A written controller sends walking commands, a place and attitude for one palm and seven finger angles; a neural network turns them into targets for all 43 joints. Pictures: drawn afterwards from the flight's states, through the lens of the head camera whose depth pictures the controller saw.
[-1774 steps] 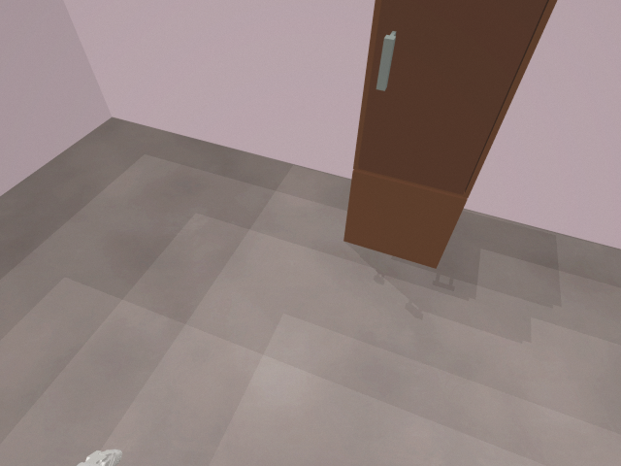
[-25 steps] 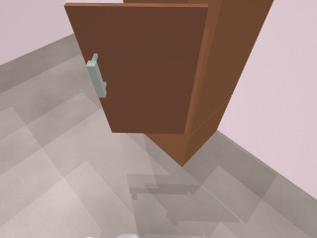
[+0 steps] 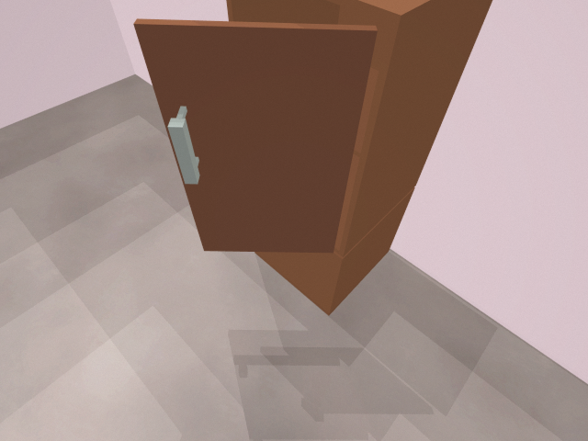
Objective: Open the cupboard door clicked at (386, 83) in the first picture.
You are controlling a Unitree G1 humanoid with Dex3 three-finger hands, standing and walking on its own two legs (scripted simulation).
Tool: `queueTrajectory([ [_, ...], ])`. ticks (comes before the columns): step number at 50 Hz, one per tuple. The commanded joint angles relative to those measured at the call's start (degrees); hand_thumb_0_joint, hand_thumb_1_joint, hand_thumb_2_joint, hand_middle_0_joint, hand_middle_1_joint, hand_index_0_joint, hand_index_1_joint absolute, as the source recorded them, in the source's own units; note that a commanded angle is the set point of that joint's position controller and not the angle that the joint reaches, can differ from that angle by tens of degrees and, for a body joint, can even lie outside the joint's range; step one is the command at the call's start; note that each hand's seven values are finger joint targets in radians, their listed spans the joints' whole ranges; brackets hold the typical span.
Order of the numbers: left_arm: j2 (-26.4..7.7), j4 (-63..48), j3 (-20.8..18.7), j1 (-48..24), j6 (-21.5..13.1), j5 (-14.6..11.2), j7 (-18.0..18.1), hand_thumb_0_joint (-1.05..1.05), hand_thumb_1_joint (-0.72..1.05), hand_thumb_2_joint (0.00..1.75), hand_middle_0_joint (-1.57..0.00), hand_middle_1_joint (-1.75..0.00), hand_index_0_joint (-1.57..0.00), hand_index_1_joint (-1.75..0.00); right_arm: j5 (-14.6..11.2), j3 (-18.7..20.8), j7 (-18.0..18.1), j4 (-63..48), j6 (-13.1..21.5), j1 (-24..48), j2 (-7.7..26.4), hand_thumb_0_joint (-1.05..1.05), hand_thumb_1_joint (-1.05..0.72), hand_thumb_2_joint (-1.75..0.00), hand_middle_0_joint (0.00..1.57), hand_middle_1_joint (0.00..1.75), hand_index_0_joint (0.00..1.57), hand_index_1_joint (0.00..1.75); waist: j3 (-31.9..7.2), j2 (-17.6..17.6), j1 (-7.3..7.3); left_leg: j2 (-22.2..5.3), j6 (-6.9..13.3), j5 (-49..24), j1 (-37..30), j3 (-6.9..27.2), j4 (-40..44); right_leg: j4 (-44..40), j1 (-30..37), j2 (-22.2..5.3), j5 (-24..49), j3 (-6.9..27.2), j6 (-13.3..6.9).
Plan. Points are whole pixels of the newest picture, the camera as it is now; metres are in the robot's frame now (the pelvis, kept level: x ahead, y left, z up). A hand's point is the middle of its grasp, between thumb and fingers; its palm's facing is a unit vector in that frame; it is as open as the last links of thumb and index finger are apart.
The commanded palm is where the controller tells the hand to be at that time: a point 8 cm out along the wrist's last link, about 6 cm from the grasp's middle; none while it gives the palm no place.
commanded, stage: come to a stop and stand still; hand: left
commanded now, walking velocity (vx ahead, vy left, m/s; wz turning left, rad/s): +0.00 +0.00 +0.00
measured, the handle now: (187, 145) +0.59 +0.23 +0.04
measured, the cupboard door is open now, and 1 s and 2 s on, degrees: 43 43 43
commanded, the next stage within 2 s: look again from close up in 1.20 s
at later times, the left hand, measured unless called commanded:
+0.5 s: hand out of the picture -0.01 +0.11 -0.18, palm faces +0.06 -0.98 -0.16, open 7.3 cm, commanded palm none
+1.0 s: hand out of the picture +0.02 +0.14 -0.18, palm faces +0.06 -0.98 -0.17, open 7.4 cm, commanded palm none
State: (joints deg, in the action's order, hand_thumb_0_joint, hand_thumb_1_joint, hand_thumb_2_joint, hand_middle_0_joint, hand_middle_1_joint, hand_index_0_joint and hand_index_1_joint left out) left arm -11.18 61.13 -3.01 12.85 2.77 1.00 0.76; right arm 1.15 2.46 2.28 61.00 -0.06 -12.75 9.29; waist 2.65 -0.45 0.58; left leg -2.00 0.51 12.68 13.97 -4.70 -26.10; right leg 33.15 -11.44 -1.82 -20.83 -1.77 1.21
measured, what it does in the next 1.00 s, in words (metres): steps on the spot: right foot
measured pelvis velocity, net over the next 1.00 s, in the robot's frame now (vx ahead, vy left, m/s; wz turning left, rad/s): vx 0.03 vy -0.03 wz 0.01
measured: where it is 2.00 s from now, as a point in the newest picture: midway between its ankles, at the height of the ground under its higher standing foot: outside the picture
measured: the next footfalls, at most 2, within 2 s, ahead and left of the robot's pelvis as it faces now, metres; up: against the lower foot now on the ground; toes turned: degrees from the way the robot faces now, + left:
right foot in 0.02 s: -0.01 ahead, -0.13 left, +0.00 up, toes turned -2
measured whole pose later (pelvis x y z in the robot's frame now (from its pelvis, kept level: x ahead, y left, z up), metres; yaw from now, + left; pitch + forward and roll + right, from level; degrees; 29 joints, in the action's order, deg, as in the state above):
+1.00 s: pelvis +0.03 -0.03 +0.00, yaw +1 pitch -1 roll +1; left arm -7.6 65.0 -0.9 16.6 -0.6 0.6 2.4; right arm 0.6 1.0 2.8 66.4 0.4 -13.7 8.0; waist 2.3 -1.4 -0.2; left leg -3.1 -2.3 14.6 9.0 -3.7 -24.3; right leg 22.2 -2.1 -0.4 -19.6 -2.8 -0.8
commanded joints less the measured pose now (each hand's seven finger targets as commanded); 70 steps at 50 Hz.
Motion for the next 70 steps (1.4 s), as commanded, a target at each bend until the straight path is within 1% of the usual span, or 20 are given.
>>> queueTrajectory([
  [1, -6.45, -0.78, -0.07, 4.35, -2.52, 0.00, 0.75, 0.00, 0.90, 0.90, -0.20, -0.30, -0.20, -0.30, -0.77, 0.99, -0.24, -0.89, -0.03, -3.81, 5.21, 0.00, -0.90, -0.90, 0.20, 0.30, 0.20, 0.30, -2.41, -4.64, 0.15, -3.12, -0.62, -1.08, 2.67, 3.69, -0.06, -17.21, 6.09, -9.28, 12.95, 8.13, -4.03],
  [2, -7.48, -0.67, 0.33, 3.36, -2.58, -0.20, 0.74, 0.00, 0.90, 0.90, -0.20, -0.30, -0.20, -0.30, -0.56, 0.42, -0.74, -0.91, -0.25, -2.68, 3.92, 0.00, -0.90, -0.90, 0.20, 0.30, 0.20, 0.30, -0.63, -4.73, 0.62, -0.74, -1.57, 1.63, -0.08, 2.34, -0.43, -17.65, 0.11, -12.13, 11.72, 9.07, -5.84],
  [3, -6.62, -0.08, 0.41, 2.80, -3.34, -0.24, 0.84, 0.00, 0.90, 0.90, -0.20, -0.30, -0.20, -0.30, 0.05, 0.17, -0.75, -0.20, -0.48, -2.74, 3.32, 0.00, -0.90, -0.90, 0.20, 0.30, 0.20, 0.30, -0.37, -10.80, 0.70, -0.51, -1.72, 0.60, -0.85, 1.84, -1.52, -17.11, -0.52, -10.35, 17.25, 8.89, -6.31],
  [4, -5.70, 0.21, 0.78, 2.43, -3.73, -0.38, 0.98, 0.00, 0.90, 0.90, -0.20, -0.30, -0.20, -0.30, 0.10, 0.10, -0.74, 0.68, -0.53, -3.51, 4.04, 0.00, -0.90, -0.90, 0.20, 0.30, 0.20, 0.30, 0.39, -12.10, 0.76, -1.12, -1.78, 0.73, -1.03, 2.05, -1.71, -16.40, -0.03, -10.10, 21.58, 7.56, -6.37],
  [5, -4.99, 0.57, 1.10, 2.38, -3.77, -0.52, 1.08, 0.00, 0.90, 0.90, -0.20, -0.30, -0.20, -0.30, 0.00, 0.14, -0.70, 1.51, -0.58, -3.86, 4.06, 0.00, -0.90, -0.90, 0.20, 0.30, 0.20, 0.30, 0.67, -10.52, 0.86, -1.40, -1.84, -0.38, -2.01, 2.33, -1.23, -15.97, -0.40, -9.63, 22.43, 6.72, -6.10],
  [8, -3.93, 0.95, 1.38, 2.29, -3.56, -0.80, 1.23, 0.00, 0.90, 0.90, -0.20, -0.30, -0.20, -0.30, -0.01, -0.14, -0.61, 3.84, -0.60, -6.09, 3.58, 0.00, -0.90, -0.90, 0.20, 0.30, 0.20, 0.30, 1.95, -4.78, 1.25, -2.66, -1.71, -5.76, -4.96, 3.13, 1.38, -16.20, -2.54, -6.89, 13.91, 4.91, -4.55],
  [10, -3.49, 1.55, 1.50, 3.22, -3.41, -0.97, 1.18, 0.00, 0.90, 0.90, -0.20, -0.30, -0.20, -0.30, 0.01, -0.38, -0.44, 4.74, -0.50, -6.38, 3.52, 0.00, -0.90, -0.90, 0.20, 0.30, 0.20, 0.30, 2.76, -0.56, 0.71, -3.46, -1.54, -6.96, -5.19, 3.66, 2.35, -16.69, -2.58, -5.76, 9.94, 4.56, -3.95],
  [13, -2.99, 2.12, 1.56, 4.25, -3.40, -0.99, 1.23, 0.00, 0.90, 0.90, -0.20, -0.30, -0.20, -0.30, 0.01, -0.58, -0.24, 5.36, -0.42, -6.96, 3.19, 0.00, -0.90, -0.90, 0.20, 0.30, 0.20, 0.30, 3.67, -0.09, 0.54, -3.64, -1.50, -7.02, -4.37, 3.81, 2.81, -17.30, -1.41, -5.27, 9.89, 4.67, -3.88],
  [16, -2.34, 2.64, 1.59, 5.49, -3.46, -0.98, 1.32, 0.00, 0.90, 0.90, -0.20, -0.30, -0.20, -0.30, -0.08, -0.66, -0.07, 5.56, -0.42, -7.35, 2.76, 0.00, -0.90, -0.90, 0.20, 0.30, 0.20, 0.30, 3.44, -1.68, 0.25, -3.76, -1.45, -6.42, -4.78, 3.63, 3.05, -17.89, -0.79, -4.97, 9.80, 4.25, -3.76],
  [32, -0.58, 3.36, 1.56, 9.34, -3.83, -0.70, 1.75, 0.00, 0.90, 0.90, -0.20, -0.30, -0.20, -0.30, -0.34, -0.58, 0.66, 5.02, 0.19, -6.71, 2.23, 0.00, -0.90, -0.90, 0.20, 0.30, 0.20, 0.30, 1.65, -0.65, -0.17, -4.14, -1.10, -12.60, -6.63, 3.23, 1.96, -14.42, 2.75, -4.90, 25.99, 2.77, -3.04],
  [37, -0.56, 3.36, 1.66, 9.29, -3.80, -0.64, 1.76, 0.00, 0.90, 0.90, -0.20, -0.30, -0.20, -0.30, -0.34, -0.69, 0.72, 4.92, 0.31, -6.29, 2.61, 0.00, -0.90, -0.90, 0.20, 0.30, 0.20, 0.30, 2.21, -0.59, -0.16, -4.13, -1.01, -13.49, -6.82, 3.41, 2.49, -14.46, 3.00, -4.84, 26.06, 2.60, -2.86],
  [44, -1.38, 3.15, 1.52, 8.92, -3.82, -0.65, 1.75, 0.00, 0.90, 0.90, -0.20, -0.30, -0.20, -0.30, -0.35, -0.76, 0.89, 4.47, 0.65, -5.94, 3.64, 0.00, -0.90, -0.90, 0.20, 0.30, 0.20, 0.30, 0.09, 0.51, -0.23, -4.35, -0.77, -18.59, -8.28, 3.42, 2.23, -13.53, 4.93, -4.83, 29.06, 2.13, -2.87],
  [56, -2.09, 2.70, 1.61, 8.10, -3.77, -0.58, 1.78, 0.00, 0.90, 0.90, -0.20, -0.30, -0.20, -0.30, -0.41, -0.86, 0.72, 4.24, 0.86, -5.66, 4.42, 0.00, -0.90, -0.90, 0.20, 0.30, 0.20, 0.30, 0.00, -1.40, -0.57, -4.35, -0.33, -19.92, -8.73, 3.77, 3.19, -13.89, 5.95, -4.80, 27.67, 1.41, -2.55],
  [64, -2.46, 2.73, 1.73, 8.09, -3.74, -0.65, 1.79, 0.00, 0.90, 0.90, -0.20, -0.30, -0.20, -0.30, -0.34, -0.82, 0.61, 4.41, 0.90, -5.71, 4.56, 0.00, -0.90, -0.90, 0.20, 0.30, 0.20, 0.30, 0.55, -0.44, -0.53, -4.11, -0.32, -19.01, -8.53, 4.06, 3.80, -14.16, 5.64, -4.97, 25.87, 1.71, -2.44],
  [65, -3.68, 2.62, 2.25, 10.64, -5.88, 0.80, 4.00, 0.00, 0.90, 0.90, -0.20, -0.30, -0.20, -0.30, -0.97, -1.05, -0.68, -0.35, 1.84, -0.99, 6.71, 0.00, -0.90, -0.90, 0.20, 0.30, 0.20, 0.30, 3.15, 3.34, -1.63, -4.11, -0.96, -25.17, -3.85, 1.49, -9.20, -13.06, -0.93, -6.57, 43.80, 5.96, -0.84],
  [66, -6.47, 0.84, 1.28, 9.84, -6.21, 0.78, 3.99, 0.00, 0.90, 0.90, -0.20, -0.30, -0.20, -0.30, -0.49, -1.44, -1.05, -2.97, 1.60, -2.02, 4.99, 0.00, -0.90, -0.90, 0.20, 0.30, 0.20, 0.30, 2.96, 3.64, 0.50, -2.63, -0.75, -19.92, -1.22, 1.19, -8.58, -9.65, 2.76, -7.90, 55.31, 4.01, -1.75],
  [67, -5.89, -0.21, 1.53, 10.67, -6.45, 0.48, 3.64, 0.00, 0.90, 0.90, -0.20, -0.30, -0.20, -0.30, -0.07, -1.25, -0.83, -2.41, 2.27, -6.90, 3.55, 0.00, -0.90, -0.90, 0.20, 0.30, 0.20, 0.30, -5.23, -0.51, 1.16, -2.17, 0.45, -17.29, -2.91, 1.10, -6.47, -3.24, 7.53, -7.36, 61.40, 3.65, -3.08],
  [68, -5.08, -0.94, 1.75, 9.98, -6.35, -0.05, 3.43, 0.00, 0.90, 0.90, -0.20, -0.30, -0.20, -0.30, -0.11, -0.90, -0.51, -2.38, 2.49, -8.79, 5.09, 0.00, -0.90, -0.90, 0.20, 0.30, 0.20, 0.30, -11.64, -2.65, 1.32, -2.47, 1.30, -22.64, -5.32, 1.99, -7.40, -0.08, 10.62, -6.51, 59.93, 1.91, -3.01],
  [69, -4.55, -1.44, 1.65, 10.27, -6.02, -0.27, 3.30, 0.00, 0.90, 0.90, -0.20, -0.30, -0.20, -0.30, -0.45, -0.54, -0.28, -2.51, 2.25, -8.35, 5.99, 0.00, -0.90, -0.90, 0.20, 0.30, 0.20, 0.30, -12.21, -3.68, 0.73, -3.68, 1.69, -25.71, -6.49, 2.70, -7.57, -0.08, 8.86, -5.80, 52.76, 1.92, -3.00],
  [70, -3.91, -2.07, 1.66, 9.92, -5.53, -0.23, 3.18, 0.00, 0.90, 0.90, -0.20, -0.30, -0.20, -0.30, -0.57, -0.39, -0.19, -2.91, 2.05, -8.02, 6.46, 0.00, -0.90, -0.90, 0.20, 0.30, 0.20, 0.30, -10.86, -2.01, 0.43, -4.67, 1.85, -27.47, -6.69, 3.43, -7.08, -0.82, 6.59, -5.18, 43.41, 1.70, -3.05],
])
